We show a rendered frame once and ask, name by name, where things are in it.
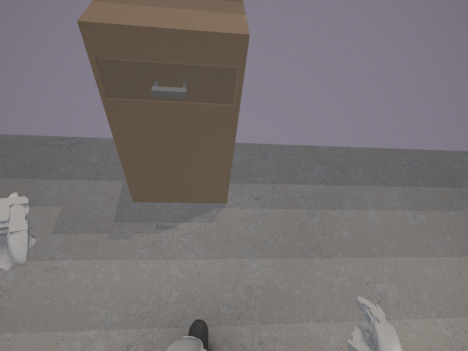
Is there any robot right hand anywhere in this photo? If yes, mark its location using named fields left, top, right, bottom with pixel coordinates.
left=347, top=296, right=403, bottom=351

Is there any robot left hand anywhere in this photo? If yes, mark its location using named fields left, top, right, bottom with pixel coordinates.
left=0, top=192, right=36, bottom=271

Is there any robot left shin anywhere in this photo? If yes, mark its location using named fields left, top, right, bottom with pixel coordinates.
left=181, top=336, right=204, bottom=349

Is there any drawer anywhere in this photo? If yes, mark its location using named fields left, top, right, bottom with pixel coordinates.
left=97, top=57, right=238, bottom=105

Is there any handle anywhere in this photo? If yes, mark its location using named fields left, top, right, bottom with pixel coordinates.
left=151, top=81, right=186, bottom=99

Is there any cabinet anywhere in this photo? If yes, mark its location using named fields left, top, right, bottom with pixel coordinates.
left=78, top=0, right=250, bottom=203

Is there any robot left foot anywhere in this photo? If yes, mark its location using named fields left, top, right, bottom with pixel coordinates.
left=189, top=320, right=208, bottom=351

